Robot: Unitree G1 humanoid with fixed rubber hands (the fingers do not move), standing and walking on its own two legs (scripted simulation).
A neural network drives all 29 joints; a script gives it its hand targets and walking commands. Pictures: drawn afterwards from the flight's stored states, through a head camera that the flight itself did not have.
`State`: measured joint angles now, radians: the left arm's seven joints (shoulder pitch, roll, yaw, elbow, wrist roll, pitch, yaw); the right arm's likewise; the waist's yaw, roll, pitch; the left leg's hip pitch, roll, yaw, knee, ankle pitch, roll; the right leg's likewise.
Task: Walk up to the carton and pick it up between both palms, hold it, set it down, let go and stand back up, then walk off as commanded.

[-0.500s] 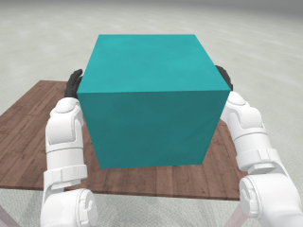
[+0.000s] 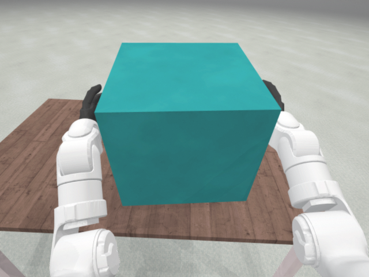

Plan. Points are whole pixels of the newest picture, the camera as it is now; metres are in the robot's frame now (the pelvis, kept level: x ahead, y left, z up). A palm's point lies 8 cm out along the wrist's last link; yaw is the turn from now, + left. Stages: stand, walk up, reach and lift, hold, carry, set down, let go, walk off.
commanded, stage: hold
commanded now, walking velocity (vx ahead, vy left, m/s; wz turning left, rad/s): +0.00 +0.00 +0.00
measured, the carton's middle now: (182, 120) +0.42 -0.01 +0.19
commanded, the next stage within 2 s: none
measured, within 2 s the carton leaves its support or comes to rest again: neither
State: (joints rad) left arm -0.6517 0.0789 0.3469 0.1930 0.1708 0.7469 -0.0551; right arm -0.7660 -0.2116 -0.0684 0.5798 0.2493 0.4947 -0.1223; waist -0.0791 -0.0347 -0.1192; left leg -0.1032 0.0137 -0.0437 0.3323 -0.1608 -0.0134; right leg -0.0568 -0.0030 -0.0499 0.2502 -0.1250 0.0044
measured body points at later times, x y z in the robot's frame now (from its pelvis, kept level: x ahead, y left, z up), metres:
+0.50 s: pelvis +0.00 +0.00 +0.00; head -0.07 +0.03 +0.44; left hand +0.37 +0.19 +0.22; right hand +0.37 -0.19 +0.23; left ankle +0.02 +0.12 -0.75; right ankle +0.01 -0.12 -0.75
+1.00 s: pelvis +0.00 +0.00 +0.00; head -0.07 +0.03 +0.44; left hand +0.37 +0.19 +0.23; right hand +0.37 -0.19 +0.24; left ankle +0.02 +0.12 -0.75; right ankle +0.01 -0.12 -0.75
